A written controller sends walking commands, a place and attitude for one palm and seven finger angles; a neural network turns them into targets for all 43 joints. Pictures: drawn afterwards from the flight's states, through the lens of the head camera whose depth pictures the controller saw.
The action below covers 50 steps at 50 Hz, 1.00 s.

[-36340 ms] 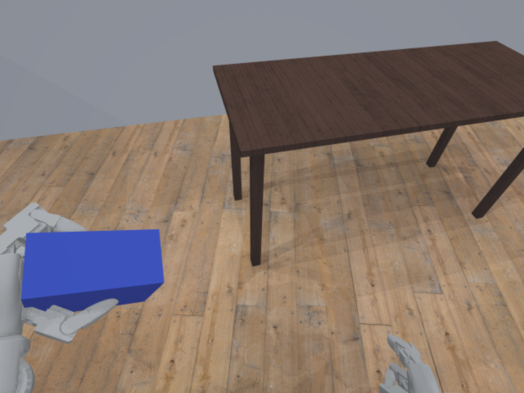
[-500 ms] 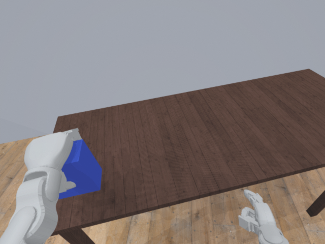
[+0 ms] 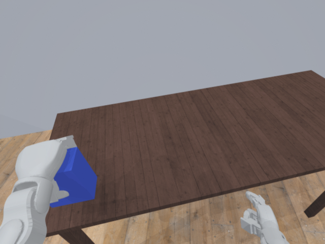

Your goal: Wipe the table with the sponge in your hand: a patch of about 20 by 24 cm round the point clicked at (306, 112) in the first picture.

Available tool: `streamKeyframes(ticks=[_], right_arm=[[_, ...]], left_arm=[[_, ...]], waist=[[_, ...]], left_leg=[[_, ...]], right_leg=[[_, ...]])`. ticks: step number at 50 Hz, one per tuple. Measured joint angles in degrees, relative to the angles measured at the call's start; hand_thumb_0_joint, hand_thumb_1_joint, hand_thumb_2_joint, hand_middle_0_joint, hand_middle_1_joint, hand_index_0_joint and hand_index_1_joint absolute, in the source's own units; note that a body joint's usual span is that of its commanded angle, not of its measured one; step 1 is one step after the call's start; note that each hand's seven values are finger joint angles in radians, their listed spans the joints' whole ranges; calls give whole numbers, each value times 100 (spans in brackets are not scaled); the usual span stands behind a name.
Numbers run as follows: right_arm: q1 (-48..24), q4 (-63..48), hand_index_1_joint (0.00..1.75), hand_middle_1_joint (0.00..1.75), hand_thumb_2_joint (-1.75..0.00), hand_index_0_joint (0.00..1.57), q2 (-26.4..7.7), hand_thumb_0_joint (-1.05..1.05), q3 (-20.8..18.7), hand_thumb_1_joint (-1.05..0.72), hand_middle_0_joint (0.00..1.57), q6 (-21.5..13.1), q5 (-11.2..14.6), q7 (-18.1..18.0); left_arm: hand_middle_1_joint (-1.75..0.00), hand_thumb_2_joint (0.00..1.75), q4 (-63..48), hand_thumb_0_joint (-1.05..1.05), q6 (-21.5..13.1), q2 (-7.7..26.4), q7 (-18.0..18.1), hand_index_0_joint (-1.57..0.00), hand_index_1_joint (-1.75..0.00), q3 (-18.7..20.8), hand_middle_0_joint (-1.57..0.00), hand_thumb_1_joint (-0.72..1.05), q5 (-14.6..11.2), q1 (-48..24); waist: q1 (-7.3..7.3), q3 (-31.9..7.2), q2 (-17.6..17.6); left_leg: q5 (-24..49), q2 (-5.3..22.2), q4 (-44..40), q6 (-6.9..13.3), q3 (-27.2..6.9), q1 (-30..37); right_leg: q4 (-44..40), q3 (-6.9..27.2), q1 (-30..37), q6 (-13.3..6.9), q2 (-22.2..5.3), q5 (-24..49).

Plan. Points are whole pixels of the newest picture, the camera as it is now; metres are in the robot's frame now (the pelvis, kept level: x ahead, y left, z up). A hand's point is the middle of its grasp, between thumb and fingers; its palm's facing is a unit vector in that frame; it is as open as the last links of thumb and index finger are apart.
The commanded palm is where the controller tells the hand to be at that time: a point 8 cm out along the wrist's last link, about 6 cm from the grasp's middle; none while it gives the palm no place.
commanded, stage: bring the sponge back beside the body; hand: left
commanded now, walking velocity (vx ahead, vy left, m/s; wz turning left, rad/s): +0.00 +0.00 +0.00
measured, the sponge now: (68, 183) +0.21 +0.28 +0.06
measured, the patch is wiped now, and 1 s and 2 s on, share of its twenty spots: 1.00 1.00 1.00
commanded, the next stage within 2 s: step back with the hand held close in 1.16 s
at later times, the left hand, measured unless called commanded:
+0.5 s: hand (55, 176) +0.19 +0.28 +0.11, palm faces +0.08 -0.10 -0.99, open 10.3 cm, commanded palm +0.16 +0.28 +0.19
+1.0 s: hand (53, 182) +0.18 +0.28 +0.11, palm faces +0.07 -0.10 -0.99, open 10.3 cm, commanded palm +0.15 +0.27 +0.18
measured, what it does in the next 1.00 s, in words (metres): stands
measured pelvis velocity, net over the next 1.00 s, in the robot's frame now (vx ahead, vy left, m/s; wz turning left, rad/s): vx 0.00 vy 0.00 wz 0.00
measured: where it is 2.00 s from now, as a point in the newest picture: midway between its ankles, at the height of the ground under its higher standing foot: outside the picture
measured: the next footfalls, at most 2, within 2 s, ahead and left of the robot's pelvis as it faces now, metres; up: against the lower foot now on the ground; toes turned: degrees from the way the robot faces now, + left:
none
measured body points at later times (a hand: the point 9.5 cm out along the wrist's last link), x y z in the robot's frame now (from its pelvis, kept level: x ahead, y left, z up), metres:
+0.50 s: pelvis -0.01 +0.00 +0.00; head -0.04 -0.04 +0.45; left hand +0.19 +0.28 +0.17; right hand +0.24 -0.20 -0.07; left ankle +0.04 +0.15 -0.74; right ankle +0.00 -0.13 -0.74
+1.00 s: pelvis +0.00 +0.00 +0.00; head -0.04 -0.04 +0.45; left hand +0.17 +0.28 +0.16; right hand +0.25 -0.20 -0.07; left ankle +0.04 +0.15 -0.74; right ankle +0.00 -0.13 -0.74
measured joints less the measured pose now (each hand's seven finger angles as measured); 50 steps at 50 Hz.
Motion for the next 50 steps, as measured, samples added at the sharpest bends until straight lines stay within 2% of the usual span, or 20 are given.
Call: streamKeyframes(ticks=[14, 30, 41, 50], right_arm=[[-50, 1, 28, 30, -90, 15, -11, 1, -28, -90, 20, 86, 22, 30], [-60, -14, 28, 30, -90, 16, 21, 1, 30, -90, 20, 50, -1, 35], [4, -44, 29, 30, -90, 17, 13, 1, 17, -90, 20, -9, -25, 51], [8, -15, 29, 30, -90, 18, 10, 1, 18, -90, 20, -33, -34, 27]], left_arm=[[-131, 102, -207, -1, 200, -46, 29, -73, -131, -86, -69, -52, 36, 167], [-131, 102, -264, -1, 181, -40, 39, -73, -131, -61, -69, -52, 28, 327], [-131, 102, -453, -1, 31, -19, 92, -73, -131, 17, -69, -52, -9, 625], [-131, 102, -383, -1, 10, -32, 98, -73, -131, 33, -69, -52, -16, 581]], waist=[[10, 16, 0], [20, 10, 30], [35, -8, 56], [44, 8, 42]], left_leg=[[45, -52, -46, 44, 44, 19], [47, -6, -15, 12, 33, 15], [12, 19, 29, -5, 12, 6], [11, 19, 23, -6, -3, 29]], right_leg=[[-25, 43, 0, 35, -54, 36], [34, 41, -22, 9, -4, 33], [60, 25, -18, -8, 24, 6], [36, 13, 18, -8, 26, 11]])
